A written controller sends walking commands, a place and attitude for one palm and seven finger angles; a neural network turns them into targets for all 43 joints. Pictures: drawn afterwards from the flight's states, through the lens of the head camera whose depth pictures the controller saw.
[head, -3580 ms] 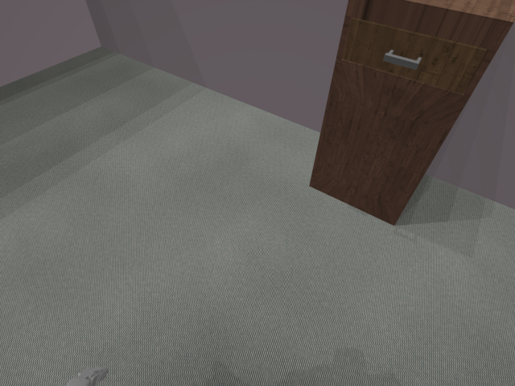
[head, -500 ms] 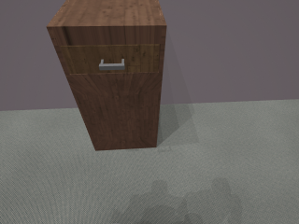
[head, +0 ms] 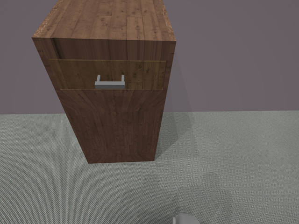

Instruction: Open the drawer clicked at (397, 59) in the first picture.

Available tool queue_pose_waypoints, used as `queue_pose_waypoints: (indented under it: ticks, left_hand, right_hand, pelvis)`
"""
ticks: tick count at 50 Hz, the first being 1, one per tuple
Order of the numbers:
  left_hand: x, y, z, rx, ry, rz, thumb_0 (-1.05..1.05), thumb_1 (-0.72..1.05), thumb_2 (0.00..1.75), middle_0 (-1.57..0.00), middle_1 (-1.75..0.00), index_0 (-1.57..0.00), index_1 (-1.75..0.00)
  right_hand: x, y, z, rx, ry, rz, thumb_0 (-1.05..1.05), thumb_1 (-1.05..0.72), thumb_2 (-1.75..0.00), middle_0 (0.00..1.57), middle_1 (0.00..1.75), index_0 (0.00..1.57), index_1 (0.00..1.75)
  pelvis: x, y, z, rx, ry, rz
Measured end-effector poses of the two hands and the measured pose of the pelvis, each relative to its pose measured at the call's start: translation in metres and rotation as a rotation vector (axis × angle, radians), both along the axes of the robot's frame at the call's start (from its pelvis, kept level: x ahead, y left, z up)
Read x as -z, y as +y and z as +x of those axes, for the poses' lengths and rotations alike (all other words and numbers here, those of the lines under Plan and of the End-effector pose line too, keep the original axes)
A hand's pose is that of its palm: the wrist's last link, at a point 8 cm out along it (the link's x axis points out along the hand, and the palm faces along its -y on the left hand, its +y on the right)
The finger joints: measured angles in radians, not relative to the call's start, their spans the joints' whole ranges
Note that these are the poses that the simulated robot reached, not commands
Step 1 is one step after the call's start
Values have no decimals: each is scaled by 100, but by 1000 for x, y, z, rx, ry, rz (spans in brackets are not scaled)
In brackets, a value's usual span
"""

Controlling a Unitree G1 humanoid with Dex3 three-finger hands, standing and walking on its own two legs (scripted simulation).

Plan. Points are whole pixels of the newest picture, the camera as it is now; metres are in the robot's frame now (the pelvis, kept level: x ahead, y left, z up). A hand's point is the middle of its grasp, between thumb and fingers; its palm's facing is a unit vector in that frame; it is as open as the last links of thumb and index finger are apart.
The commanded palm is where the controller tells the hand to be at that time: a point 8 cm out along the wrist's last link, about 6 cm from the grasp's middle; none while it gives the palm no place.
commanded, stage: take the last steps up to it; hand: left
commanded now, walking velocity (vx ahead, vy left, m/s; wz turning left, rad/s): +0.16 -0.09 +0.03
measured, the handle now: (110, 81) +0.60 +0.17 +0.01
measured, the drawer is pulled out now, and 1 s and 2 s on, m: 0.00 0.00 0.00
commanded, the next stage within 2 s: come to a stop and stand still in 0.04 s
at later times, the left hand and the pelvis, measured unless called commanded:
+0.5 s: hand out of the picture +0.15 +0.13 -0.17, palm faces +0.10 -0.96 -0.25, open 7.3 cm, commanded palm none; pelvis +0.08 -0.05 -0.01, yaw +3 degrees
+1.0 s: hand out of the picture +0.03 +0.19 -0.19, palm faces +0.07 -0.98 -0.20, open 7.4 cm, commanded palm none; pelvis +0.04 +0.01 -0.01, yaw +1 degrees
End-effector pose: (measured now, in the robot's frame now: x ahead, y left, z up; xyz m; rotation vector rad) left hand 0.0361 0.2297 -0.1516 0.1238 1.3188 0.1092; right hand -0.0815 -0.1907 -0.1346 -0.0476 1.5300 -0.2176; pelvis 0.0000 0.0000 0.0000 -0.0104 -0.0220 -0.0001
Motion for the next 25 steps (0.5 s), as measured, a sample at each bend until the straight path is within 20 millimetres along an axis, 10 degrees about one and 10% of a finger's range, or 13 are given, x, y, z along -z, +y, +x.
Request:
queue_pose_waypoints:
  ticks: [10,18,25]
  left_hand:
    - [4,-60,113,35,-133,42,0,91,90,-20,-30,-19,-30]
    - [-17,-66,128,-39,-155,94,-2,94,90,-20,-30,-20,-30]
    - [-17,-49,99,-74,-103,110,-1,92,90,-20,-30,-20,-30]
  right_hand:
    - [37,-46,49,22,110,73,0,-91,-90,21,30,20,30]
    - [33,-97,176,-90,-96,-7,0,-91,-90,20,30,19,30]
    - [19,-105,253,-181,-272,-52,0,-91,-90,20,30,19,30]
  pelvis:
    - [25,-51,71,-22,-2,16]
    - [11,-64,88,-45,8,29]
    - [9,-54,77,-51,18,33]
